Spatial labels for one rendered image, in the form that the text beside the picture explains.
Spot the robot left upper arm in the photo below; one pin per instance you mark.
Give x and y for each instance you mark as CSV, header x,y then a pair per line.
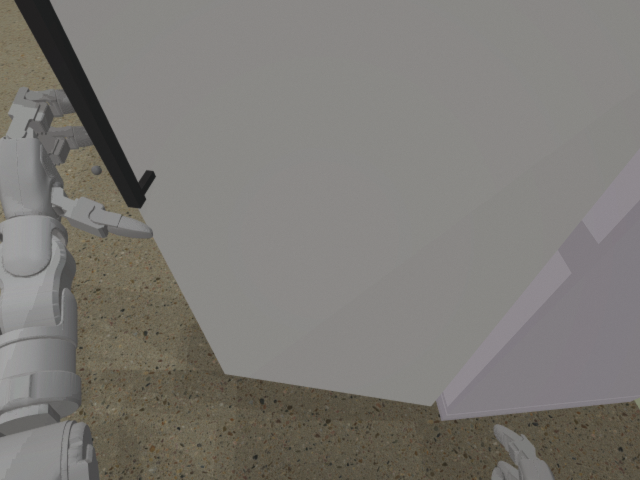
x,y
60,451

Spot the right robot hand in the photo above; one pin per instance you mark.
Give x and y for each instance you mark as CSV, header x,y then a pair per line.
x,y
523,454

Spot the fridge door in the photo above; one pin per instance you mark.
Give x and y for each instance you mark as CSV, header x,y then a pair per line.
x,y
351,194

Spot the left robot hand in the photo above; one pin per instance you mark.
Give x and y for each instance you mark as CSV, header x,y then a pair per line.
x,y
29,154

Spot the handle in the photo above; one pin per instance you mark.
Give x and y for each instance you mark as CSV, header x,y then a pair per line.
x,y
54,43

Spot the robot left forearm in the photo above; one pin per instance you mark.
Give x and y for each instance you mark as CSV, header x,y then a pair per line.
x,y
38,325

